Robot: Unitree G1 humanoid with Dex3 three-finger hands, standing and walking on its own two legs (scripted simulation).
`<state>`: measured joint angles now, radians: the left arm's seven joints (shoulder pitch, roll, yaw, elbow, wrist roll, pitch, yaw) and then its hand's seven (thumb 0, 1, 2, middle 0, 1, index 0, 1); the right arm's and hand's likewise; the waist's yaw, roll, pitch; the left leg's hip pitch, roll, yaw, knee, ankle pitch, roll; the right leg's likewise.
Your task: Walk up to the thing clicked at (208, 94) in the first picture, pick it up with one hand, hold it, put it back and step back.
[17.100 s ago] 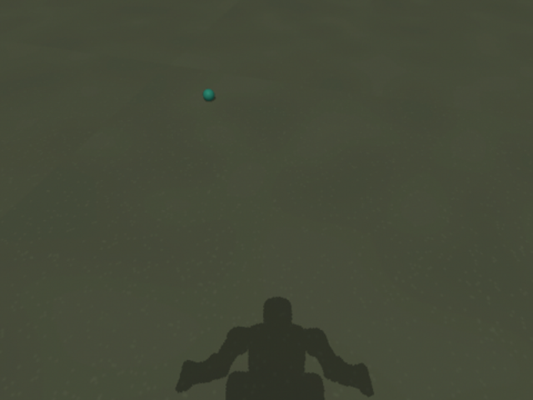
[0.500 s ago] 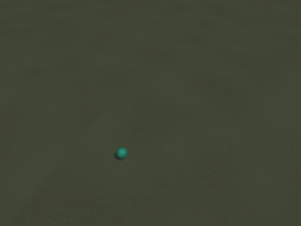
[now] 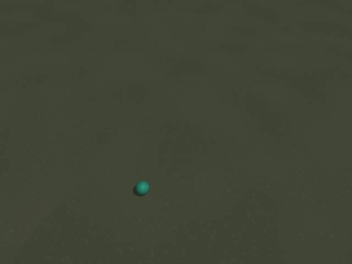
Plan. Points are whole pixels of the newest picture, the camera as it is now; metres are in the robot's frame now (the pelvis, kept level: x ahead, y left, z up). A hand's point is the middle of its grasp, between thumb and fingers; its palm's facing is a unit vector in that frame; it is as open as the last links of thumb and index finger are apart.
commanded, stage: walk up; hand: left
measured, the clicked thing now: (142, 187) +0.67 +0.17 -0.73
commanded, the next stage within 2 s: none
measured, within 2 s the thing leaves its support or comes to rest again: neither
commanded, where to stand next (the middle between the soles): +0.30 -0.03 m, yaw -1 degrees
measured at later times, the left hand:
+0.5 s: hand (88, 231) +0.24 +0.23 -0.12, palm faces -0.04 -0.92 -0.39, open 7.4 cm
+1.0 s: hand (99, 204) +0.32 +0.23 -0.15, palm faces -0.06 -0.92 -0.38, open 7.4 cm
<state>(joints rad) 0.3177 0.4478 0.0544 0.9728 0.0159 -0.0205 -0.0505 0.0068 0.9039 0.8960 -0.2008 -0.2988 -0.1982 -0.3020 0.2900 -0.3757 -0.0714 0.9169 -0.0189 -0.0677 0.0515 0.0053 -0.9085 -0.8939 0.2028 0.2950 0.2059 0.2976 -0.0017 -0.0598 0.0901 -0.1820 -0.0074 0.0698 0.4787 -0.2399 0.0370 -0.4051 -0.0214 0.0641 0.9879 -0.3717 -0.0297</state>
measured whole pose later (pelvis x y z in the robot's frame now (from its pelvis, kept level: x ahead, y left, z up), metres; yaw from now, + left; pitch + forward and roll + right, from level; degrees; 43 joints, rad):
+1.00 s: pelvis +0.25 -0.04 -0.01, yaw -1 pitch -2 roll +0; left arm 0.21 0.38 0.00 0.99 0.01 -0.03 -0.02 0.00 0.90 0.90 -0.20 -0.30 -0.20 -0.30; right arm 0.17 -0.38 -0.01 0.96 0.01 -0.03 0.01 0.01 -0.91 -0.89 0.20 0.30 0.21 0.30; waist 0.01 0.02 0.07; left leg -0.28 0.04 0.02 0.59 -0.28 -0.02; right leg -0.24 -0.03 -0.02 0.62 -0.34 0.01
